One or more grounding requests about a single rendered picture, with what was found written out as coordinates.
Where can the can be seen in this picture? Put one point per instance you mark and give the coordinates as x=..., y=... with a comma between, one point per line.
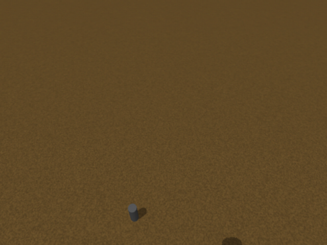
x=132, y=208

